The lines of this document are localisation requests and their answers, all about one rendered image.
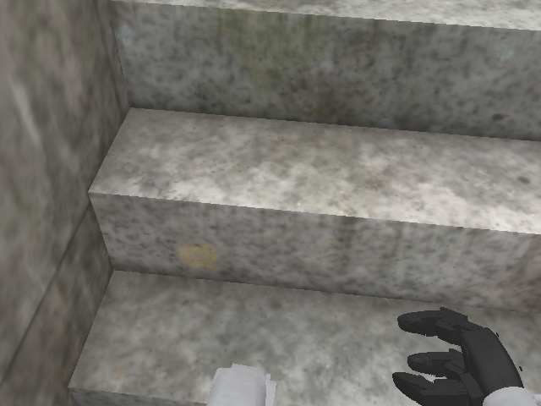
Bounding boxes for robot left thigh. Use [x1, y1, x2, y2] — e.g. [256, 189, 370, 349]
[206, 363, 276, 406]

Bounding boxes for left robot shin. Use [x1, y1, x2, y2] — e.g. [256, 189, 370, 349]
[209, 368, 226, 396]

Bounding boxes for right robot forearm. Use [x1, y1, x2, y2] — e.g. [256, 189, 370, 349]
[483, 387, 541, 406]

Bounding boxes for right robot hand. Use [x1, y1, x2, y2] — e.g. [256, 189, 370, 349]
[392, 307, 524, 406]

